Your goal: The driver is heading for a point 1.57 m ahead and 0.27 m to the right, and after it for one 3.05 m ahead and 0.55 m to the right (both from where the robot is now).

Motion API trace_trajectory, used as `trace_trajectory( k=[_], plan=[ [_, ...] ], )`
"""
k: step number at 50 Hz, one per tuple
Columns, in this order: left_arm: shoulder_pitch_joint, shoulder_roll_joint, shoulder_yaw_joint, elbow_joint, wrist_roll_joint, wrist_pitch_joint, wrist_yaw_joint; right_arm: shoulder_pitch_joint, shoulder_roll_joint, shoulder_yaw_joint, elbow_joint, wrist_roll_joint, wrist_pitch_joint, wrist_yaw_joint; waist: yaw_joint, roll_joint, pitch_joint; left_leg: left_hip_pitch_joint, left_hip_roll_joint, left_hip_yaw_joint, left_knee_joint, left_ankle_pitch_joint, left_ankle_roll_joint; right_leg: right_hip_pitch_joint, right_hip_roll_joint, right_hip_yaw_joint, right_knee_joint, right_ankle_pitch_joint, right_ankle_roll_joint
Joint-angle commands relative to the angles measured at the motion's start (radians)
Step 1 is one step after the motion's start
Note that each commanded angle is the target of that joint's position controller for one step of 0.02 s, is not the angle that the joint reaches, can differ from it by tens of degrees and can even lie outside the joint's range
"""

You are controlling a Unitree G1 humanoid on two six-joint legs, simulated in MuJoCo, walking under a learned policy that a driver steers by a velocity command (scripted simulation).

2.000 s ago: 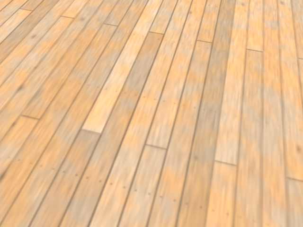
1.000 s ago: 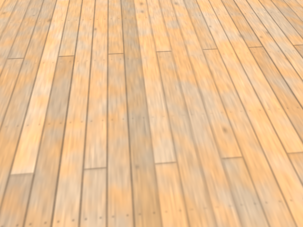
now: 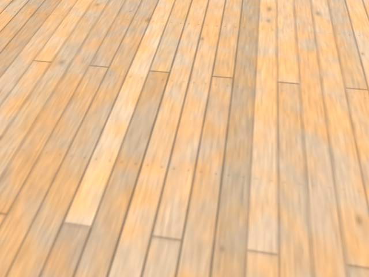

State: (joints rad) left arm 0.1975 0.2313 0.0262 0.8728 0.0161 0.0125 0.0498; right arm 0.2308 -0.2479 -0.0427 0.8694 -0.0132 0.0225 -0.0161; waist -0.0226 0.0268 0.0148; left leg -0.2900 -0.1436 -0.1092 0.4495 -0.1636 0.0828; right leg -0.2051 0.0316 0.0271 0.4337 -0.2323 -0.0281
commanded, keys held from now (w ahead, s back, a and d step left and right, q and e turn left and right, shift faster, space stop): no key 1.00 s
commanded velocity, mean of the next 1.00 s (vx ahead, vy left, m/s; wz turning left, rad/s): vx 0.00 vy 0.00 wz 0.03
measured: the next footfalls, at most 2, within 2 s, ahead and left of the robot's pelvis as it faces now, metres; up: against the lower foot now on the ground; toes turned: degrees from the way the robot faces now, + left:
left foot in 1.98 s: +0.23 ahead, +0.11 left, +0.00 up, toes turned +4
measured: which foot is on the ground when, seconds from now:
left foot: down 0.00-1.00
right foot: down 0.00-1.00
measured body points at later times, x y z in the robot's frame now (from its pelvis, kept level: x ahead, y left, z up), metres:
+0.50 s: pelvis +0.03 -0.02 +0.01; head +0.04 -0.02 +0.46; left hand +0.07 +0.23 -0.14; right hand +0.07 -0.27 -0.14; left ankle +0.04 +0.08 -0.74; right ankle -0.01 -0.11 -0.74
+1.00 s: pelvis +0.03 -0.02 +0.01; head +0.04 -0.02 +0.46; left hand +0.03 +0.21 -0.15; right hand +0.03 -0.25 -0.15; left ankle +0.04 +0.08 -0.74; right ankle -0.01 -0.11 -0.74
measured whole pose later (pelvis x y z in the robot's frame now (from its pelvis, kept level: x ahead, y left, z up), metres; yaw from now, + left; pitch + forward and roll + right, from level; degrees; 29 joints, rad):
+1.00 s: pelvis +0.03 -0.02 +0.01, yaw +0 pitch -1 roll +0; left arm 0.28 0.17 -0.02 1.13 0.01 0.00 0.04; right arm 0.25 -0.17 0.01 1.16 -0.01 0.01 -0.04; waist 0.00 0.00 0.03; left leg -0.16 -0.07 -0.08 0.37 -0.19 0.03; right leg -0.08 0.05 0.02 0.37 -0.26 -0.05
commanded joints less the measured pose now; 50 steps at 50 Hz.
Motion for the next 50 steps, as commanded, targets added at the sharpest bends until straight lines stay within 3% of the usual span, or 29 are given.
trace_trajectory(
  k=[1, 2, 3, 5, 8, 11, 15, 31, 50],
  plan=[
    [-0.042, 0.125, 0.012, -0.056, 0.016, -0.027, -0.004, 0.041, -0.086, -0.009, -0.023, 0.007, -0.014, -0.007, -0.019, -0.156, -0.035, 0.009, 0.08, -0.019, 0.074, -0.205, -0.026, 0.03, -0.354, 0.303, -0.178, 0.363, -0.178],
    [-0.055, 0.093, 0.0, -0.054, 0.01, -0.035, -0.011, 0.034, -0.081, -0.007, -0.015, 0.002, -0.013, -0.007, -0.026, -0.146, -0.037, 0.061, 0.094, -0.017, 0.056, -0.171, -0.028, 0.018, -0.312, 0.253, -0.166, 0.391, -0.168],
    [-0.058, 0.095, -0.002, -0.041, 0.007, -0.037, -0.012, 0.02, -0.067, -0.002, -0.008, 0.0, -0.013, -0.006, -0.029, -0.145, -0.027, 0.087, 0.104, -0.022, -0.007, -0.088, -0.031, 0.024, -0.258, 0.199, -0.15, 0.352, -0.128],
    [-0.01, 0.117, 0.001, -0.021, 0.001, -0.038, -0.01, -0.023, -0.086, -0.002, -0.004, -0.008, -0.015, -0.001, -0.002, -0.154, -0.027, 0.14, 0.133, -0.05, -0.073, 0.081, -0.037, 0.029, -0.184, 0.157, -0.131, 0.286, -0.065],
    [0.026, 0.117, 0.003, 0.008, -0.007, -0.032, -0.015, 0.017, -0.092, 0.001, 0.049, 0.004, -0.02, 0.0, 0.002, -0.079, -0.011, 0.142, 0.173, -0.066, -0.081, 0.149, -0.029, 0.052, -0.136, 0.121, -0.134, 0.176, -0.043],
    [0.038, 0.103, 0.0, 0.036, -0.006, -0.027, -0.013, 0.012, -0.076, 0.008, 0.088, 0.003, -0.021, -0.011, 0.007, -0.034, 0.004, 0.132, 0.183, -0.077, -0.109, 0.172, -0.024, 0.082, -0.129, 0.105, -0.116, 0.199, -0.042],
    [0.047, 0.098, -0.001, 0.071, -0.005, -0.027, -0.014, -0.001, -0.077, 0.011, 0.125, 0.006, -0.023, -0.017, 0.014, -0.02, -0.005, 0.149, 0.19, -0.079, -0.116, 0.194, -0.022, 0.098, -0.125, 0.098, -0.115, 0.198, -0.041],
    [0.091, 0.065, -0.021, 0.189, -0.004, -0.018, -0.008, 0.022, -0.054, 0.031, 0.233, 0.007, -0.02, -0.027, 0.017, -0.033, 0.024, 0.149, 0.2, -0.075, -0.128, 0.163, -0.02, 0.095, -0.115, 0.091, -0.126, 0.159, -0.036],
    [0.149, 0.02, -0.033, 0.249, -0.003, -0.021, -0.003, 0.068, -0.009, 0.046, 0.284, 0.007, -0.021, -0.031, 0.018, -0.03, 0.049, 0.126, 0.198, -0.064, -0.124, 0.116, -0.025, 0.073, -0.11, 0.092, -0.129, 0.131, -0.04]
  ],
)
